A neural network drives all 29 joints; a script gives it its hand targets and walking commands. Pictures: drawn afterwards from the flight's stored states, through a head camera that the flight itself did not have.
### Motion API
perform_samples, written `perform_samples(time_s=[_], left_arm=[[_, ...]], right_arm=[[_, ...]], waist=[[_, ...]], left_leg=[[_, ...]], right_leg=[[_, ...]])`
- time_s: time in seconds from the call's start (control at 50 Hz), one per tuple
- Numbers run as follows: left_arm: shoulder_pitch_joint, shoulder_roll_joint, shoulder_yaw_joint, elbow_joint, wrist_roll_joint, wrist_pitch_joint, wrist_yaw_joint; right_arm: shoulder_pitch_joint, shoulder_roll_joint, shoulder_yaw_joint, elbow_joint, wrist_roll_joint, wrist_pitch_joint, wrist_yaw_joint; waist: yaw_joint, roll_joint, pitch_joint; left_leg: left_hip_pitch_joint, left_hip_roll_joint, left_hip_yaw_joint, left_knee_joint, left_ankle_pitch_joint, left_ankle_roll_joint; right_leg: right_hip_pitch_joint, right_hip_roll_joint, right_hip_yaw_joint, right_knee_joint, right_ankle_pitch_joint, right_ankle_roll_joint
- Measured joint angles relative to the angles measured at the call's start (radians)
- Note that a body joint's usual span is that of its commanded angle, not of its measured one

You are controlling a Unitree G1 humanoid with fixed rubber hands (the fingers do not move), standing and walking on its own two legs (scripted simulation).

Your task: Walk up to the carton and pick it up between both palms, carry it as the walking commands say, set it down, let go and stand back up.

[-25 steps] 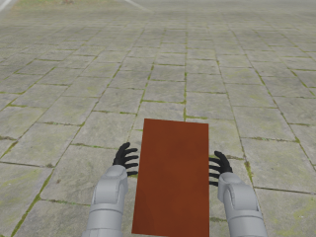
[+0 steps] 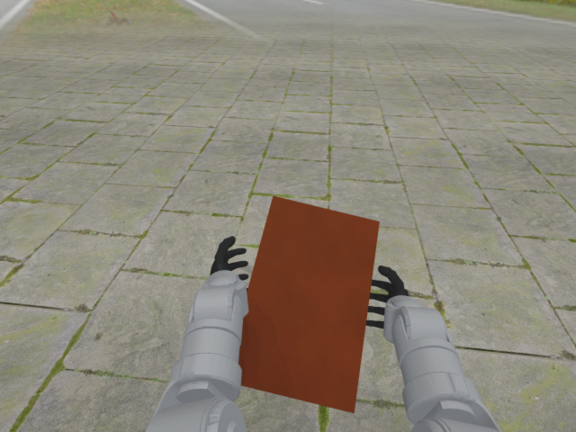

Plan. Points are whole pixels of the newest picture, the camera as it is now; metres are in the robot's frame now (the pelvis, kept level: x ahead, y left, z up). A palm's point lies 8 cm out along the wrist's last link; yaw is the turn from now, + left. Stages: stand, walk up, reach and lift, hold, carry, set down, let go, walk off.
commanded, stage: hold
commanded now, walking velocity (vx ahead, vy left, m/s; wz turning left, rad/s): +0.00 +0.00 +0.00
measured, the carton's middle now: (301, 303) +0.38 +0.01 -0.02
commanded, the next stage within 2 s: set down in 0.04 s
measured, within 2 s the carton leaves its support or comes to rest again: neither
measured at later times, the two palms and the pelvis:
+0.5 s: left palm (218, 295) +0.37 +0.15 +0.01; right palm (378, 309) +0.35 -0.12 +0.01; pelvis +0.05 +0.03 +0.00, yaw +0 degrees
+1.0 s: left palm (229, 337) +0.35 +0.14 -0.09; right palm (373, 345) +0.34 -0.13 -0.09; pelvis +0.01 +0.02 -0.03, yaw +0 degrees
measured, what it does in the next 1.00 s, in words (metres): stands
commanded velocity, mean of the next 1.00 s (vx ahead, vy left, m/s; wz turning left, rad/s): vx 0.00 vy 0.00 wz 0.00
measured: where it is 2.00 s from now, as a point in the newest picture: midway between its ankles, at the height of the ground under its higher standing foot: outside the picture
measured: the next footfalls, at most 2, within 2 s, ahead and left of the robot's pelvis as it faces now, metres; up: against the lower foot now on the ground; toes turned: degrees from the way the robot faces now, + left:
none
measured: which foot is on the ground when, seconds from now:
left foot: down 0.00-1.00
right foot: down 0.00-1.00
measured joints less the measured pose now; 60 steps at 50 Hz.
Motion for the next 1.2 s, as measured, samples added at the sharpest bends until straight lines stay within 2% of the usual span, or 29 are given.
perform_samples(time_s=[0.08, 0.1, 0.18, 0.24, 0.28, 0.42, 0.5, 0.6, 0.72, 0.82, 1.0, 1.08, 1.2], left_arm=[[-0.001, 0.001, 0.003, 0.007, 0.0, -0.009, -0.003], [-0.001, -0.001, 0.009, 0.009, 0.018, -0.014, -0.016], [-0.014, -0.002, 0.066, 0.054, 0.086, -0.038, -0.103], [-0.015, 0.009, 0.081, 0.076, 0.1, -0.042, -0.183], [-0.015, 0.009, 0.081, 0.078, 0.103, -0.042, -0.196], [0.016, 0.0, 0.071, 0.077, 0.111, -0.099, -0.17], [0.092, -0.016, 0.016, 0.078, 0.109, -0.146, -0.152], [0.153, 0.003, -0.062, 0.077, 0.063, -0.181, -0.136], [0.151, 0.002, -0.072, 0.077, 0.05, -0.274, -0.097], [0.124, -0.008, -0.035, 0.09, 0.05, -0.343, -0.085], [0.047, -0.016, -0.01, 0.095, 0.05, -0.462, -0.055], [0.018, -0.004, -0.018, 0.095, 0.005, -0.507, -0.032], [0.009, 0.041, -0.092, 0.095, -0.081, -0.541, 0.01]], right_arm=[[-0.001, 0.0, 0.0, 0.001, -0.001, -0.002, 0.0], [-0.001, 0.0, -0.001, 0.001, -0.001, -0.003, 0.0], [-0.01, 0.0, -0.039, 0.011, -0.003, -0.008, 0.0], [-0.016, 0.0, -0.078, 0.035, -0.024, -0.032, 0.0], [-0.016, 0.0, -0.088, 0.05, -0.032, -0.049, 0.0], [0.002, 0.0, -0.088, 0.052, -0.033, -0.103, 0.026], [0.076, 0.0, -0.069, 0.012, -0.033, -0.147, 0.032], [0.151, 0.001, -0.032, -0.018, -0.033, -0.226, 0.05], [0.149, 0.001, -0.025, -0.004, -0.033, -0.338, 0.052], [0.088, 0.001, -0.072, 0.058, -0.033, -0.42, 0.051], [-0.015, 0.001, -0.095, 0.08, -0.033, -0.537, -0.006], [-0.054, -0.001, -0.074, 0.079, -0.033, -0.577, -0.04], [-0.08, -0.016, -0.013, 0.078, -0.021, -0.606, -0.081]], waist=[[0.0, -0.011, 0.0], [0.0, -0.012, 0.0], [0.0, -0.001, 0.0], [0.0, 0.002, 0.001], [0.0, 0.002, 0.005], [0.0, 0.007, 0.045], [0.0, 0.019, 0.057], [0.0, 0.022, 0.071], [0.0, 0.03, 0.073], [0.0, 0.037, 0.106], [0.0, 0.043, 0.195], [0.0, 0.043, 0.21], [0.0, 0.052, 0.21]], left_leg=[[0.0, 0.0, 0.0, 0.002, 0.005, -0.001], [0.0, 0.001, 0.0, 0.005, 0.006, -0.001], [0.0, 0.008, 0.0, 0.03, -0.017, 0.004], [0.0, 0.008, 0.0, 0.044, -0.034, 0.007], [0.0, 0.008, 0.0, 0.053, -0.046, 0.011], [-0.001, -0.001, 0.0, 0.059, -0.071, 0.026], [-0.001, -0.006, 0.0, 0.059, -0.084, 0.032], [-0.024, -0.008, 0.0, 0.065, -0.091, 0.033], [-0.111, -0.008, 0.0, 0.103, -0.091, 0.032], [-0.195, -0.008, 0.0, 0.156, -0.095, 0.031], [-0.41, -0.008, 0.0, 0.286, -0.101, 0.023], [-0.517, -0.008, 0.0, 0.348, -0.108, 0.02], [-0.638, -0.007, 0.0, 0.441, -0.136, 0.019]], right_leg=[[0.0, 0.0, 0.0, 0.0, 0.009, 0.0], [0.002, 0.001, 0.0, 0.0, 0.013, 0.0], [0.013, 0.009, 0.002, 0.0, -0.004, 0.0], [0.019, 0.01, 0.002, 0.0, -0.009, 0.0], [0.023, 0.011, 0.002, 0.0, -0.015, 0.0], [0.026, 0.004, 0.004, 0.0, -0.034, 0.0], [0.026, 0.0, 0.005, 0.0, -0.046, 0.002], [0.006, -0.001, 0.007, 0.003, -0.053, 0.016], [-0.084, -0.002, 0.007, 0.046, -0.057, 0.017], [-0.171, -0.003, 0.006, 0.108, -0.066, 0.017], [-0.392, -0.003, 0.006, 0.251, -0.08, 0.017], [-0.501, -0.003, 0.006, 0.316, -0.088, 0.016], [-0.622, -0.001, 0.006, 0.407, -0.113, 0.014]])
